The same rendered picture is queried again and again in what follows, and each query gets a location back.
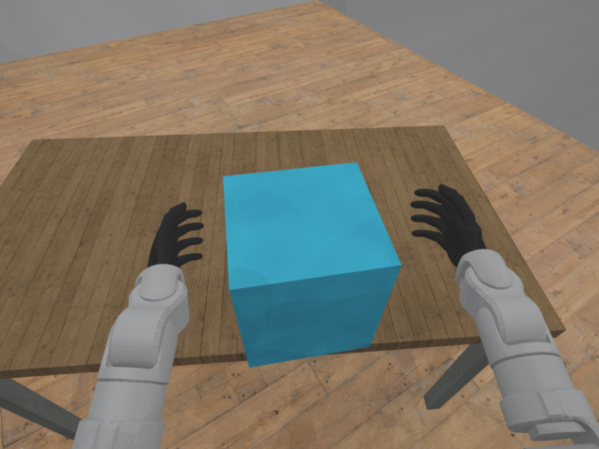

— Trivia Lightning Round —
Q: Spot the table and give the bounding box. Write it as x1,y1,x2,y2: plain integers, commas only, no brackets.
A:
0,125,566,440

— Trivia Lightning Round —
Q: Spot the robot left forearm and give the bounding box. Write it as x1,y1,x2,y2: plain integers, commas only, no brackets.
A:
71,264,189,449

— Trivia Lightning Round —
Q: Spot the carton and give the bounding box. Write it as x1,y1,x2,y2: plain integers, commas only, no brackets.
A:
223,163,402,368

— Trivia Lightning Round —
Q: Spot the robot right forearm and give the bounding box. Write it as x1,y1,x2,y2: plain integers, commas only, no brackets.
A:
455,249,599,446

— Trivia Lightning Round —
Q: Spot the left robot hand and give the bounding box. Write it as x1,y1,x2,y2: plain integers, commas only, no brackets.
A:
147,202,204,268

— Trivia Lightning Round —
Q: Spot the right robot hand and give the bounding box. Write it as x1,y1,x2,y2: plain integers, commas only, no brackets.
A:
410,184,487,267

